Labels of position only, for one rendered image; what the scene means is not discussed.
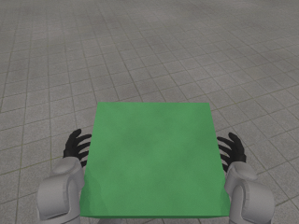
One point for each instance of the robot right forearm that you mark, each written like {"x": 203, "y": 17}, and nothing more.
{"x": 252, "y": 201}

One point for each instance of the robot left hand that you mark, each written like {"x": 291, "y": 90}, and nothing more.
{"x": 72, "y": 149}

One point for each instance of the carton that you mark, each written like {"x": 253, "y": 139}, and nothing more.
{"x": 154, "y": 160}

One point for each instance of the robot right hand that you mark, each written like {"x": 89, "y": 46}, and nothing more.
{"x": 236, "y": 153}

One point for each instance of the robot left forearm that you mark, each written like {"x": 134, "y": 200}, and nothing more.
{"x": 57, "y": 200}

